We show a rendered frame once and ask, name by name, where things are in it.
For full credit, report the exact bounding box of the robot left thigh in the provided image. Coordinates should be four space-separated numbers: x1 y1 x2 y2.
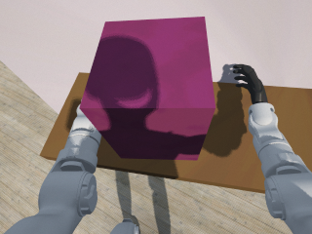
110 221 139 234

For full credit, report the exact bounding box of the robot left shin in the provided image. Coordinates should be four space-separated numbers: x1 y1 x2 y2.
122 218 133 223

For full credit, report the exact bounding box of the carton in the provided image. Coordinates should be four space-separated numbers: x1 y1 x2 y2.
79 17 215 161

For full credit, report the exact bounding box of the left robot forearm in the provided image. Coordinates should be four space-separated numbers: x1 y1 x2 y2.
38 104 101 210

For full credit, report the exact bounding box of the right robot hand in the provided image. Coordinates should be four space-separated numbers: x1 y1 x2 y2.
233 63 268 104

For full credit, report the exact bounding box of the robot left upper arm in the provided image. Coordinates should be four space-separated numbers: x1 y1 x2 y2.
4 171 98 234

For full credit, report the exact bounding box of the robot right upper arm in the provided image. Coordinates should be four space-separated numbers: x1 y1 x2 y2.
264 173 312 234

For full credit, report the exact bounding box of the table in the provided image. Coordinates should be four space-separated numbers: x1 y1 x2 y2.
40 72 312 194

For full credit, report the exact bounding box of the right robot forearm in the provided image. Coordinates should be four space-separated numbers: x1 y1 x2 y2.
248 102 312 179

